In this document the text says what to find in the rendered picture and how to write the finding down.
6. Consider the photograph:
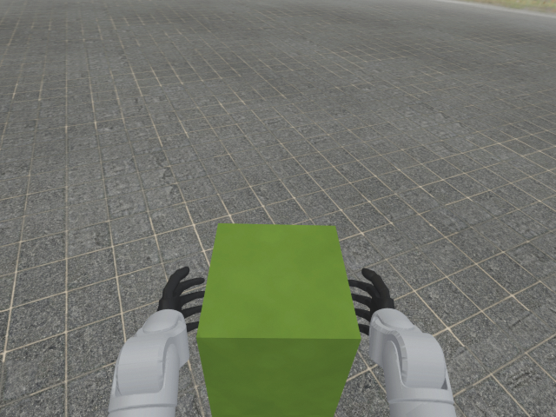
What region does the robot right hand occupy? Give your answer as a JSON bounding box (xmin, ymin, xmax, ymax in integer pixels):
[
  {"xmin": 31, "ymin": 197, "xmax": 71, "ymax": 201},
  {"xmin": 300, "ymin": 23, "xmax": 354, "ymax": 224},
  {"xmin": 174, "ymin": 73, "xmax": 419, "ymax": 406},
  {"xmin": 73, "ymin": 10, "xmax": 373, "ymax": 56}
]
[{"xmin": 348, "ymin": 268, "xmax": 394, "ymax": 336}]

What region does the right robot forearm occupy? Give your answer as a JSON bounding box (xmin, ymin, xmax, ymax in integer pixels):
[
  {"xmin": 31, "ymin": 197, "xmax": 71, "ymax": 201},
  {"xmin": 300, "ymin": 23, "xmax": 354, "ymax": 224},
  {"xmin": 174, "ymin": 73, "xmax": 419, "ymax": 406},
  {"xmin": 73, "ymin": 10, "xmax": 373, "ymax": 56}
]
[{"xmin": 368, "ymin": 308, "xmax": 456, "ymax": 417}]

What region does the robot left hand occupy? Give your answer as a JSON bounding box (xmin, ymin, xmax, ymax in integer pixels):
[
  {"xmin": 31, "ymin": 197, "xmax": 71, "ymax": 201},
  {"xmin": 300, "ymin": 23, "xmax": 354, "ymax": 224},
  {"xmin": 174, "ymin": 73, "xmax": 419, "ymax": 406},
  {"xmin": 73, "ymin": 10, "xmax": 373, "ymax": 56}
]
[{"xmin": 156, "ymin": 267, "xmax": 205, "ymax": 332}]

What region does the carton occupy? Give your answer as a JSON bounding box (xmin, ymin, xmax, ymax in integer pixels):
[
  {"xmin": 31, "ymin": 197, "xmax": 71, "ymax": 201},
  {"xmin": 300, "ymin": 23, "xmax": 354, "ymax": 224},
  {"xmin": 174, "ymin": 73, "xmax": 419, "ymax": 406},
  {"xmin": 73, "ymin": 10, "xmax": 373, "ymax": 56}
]
[{"xmin": 196, "ymin": 223, "xmax": 361, "ymax": 417}]

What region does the left robot forearm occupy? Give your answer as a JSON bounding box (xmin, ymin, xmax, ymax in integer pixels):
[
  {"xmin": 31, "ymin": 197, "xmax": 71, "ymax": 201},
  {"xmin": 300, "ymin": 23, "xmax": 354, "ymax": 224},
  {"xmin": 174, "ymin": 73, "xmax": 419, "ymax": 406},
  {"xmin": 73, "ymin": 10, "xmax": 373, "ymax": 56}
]
[{"xmin": 108, "ymin": 309, "xmax": 189, "ymax": 417}]

